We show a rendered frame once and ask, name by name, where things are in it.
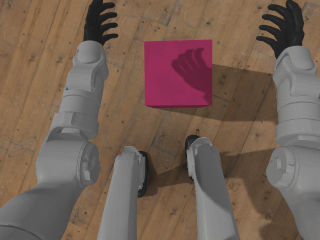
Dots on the robot right hand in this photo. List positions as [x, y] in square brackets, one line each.
[291, 27]

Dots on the robot left forearm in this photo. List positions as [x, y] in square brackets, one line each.
[77, 118]

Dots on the robot left hand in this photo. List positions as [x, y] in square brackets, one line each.
[93, 30]

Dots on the carton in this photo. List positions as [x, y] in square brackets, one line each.
[178, 73]

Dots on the left robot thigh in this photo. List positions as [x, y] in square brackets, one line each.
[119, 218]

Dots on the robot right forearm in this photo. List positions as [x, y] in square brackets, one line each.
[298, 98]

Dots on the right robot upper arm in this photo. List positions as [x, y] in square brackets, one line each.
[295, 171]

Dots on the left robot shin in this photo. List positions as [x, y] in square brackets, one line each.
[129, 149]

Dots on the left robot upper arm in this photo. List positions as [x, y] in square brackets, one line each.
[64, 168]

